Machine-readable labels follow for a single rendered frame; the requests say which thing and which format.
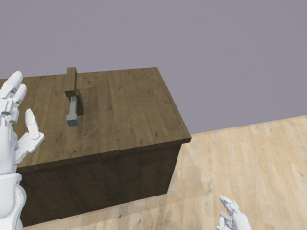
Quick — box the counter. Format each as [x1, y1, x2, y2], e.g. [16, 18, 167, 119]
[0, 67, 192, 228]

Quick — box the tap lever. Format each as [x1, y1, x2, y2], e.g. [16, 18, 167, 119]
[66, 96, 79, 127]

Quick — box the robot right hand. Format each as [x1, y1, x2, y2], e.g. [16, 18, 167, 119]
[216, 195, 252, 230]

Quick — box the robot left hand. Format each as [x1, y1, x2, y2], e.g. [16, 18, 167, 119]
[0, 71, 45, 175]

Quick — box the robot left forearm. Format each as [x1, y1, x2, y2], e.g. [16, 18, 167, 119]
[0, 173, 27, 230]

